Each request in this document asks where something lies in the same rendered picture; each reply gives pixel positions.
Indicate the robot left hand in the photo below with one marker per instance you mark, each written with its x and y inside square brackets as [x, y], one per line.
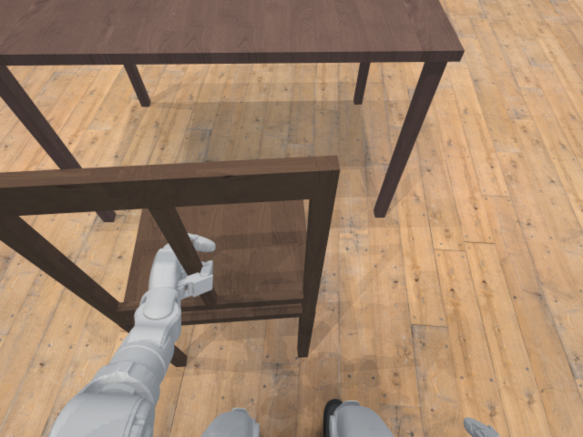
[167, 271]

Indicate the robot left forearm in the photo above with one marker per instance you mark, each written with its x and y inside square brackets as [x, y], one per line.
[140, 364]

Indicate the robot left upper arm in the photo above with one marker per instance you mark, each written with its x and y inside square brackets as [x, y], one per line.
[107, 415]

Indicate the robot left thigh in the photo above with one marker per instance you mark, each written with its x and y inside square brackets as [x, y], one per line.
[233, 424]

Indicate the chair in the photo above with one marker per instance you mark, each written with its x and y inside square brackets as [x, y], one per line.
[266, 264]

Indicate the robot right hand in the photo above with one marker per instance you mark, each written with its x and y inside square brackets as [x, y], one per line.
[478, 429]

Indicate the table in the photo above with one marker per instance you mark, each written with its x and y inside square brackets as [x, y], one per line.
[173, 32]

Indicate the robot left shin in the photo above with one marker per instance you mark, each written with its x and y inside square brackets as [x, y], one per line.
[239, 410]

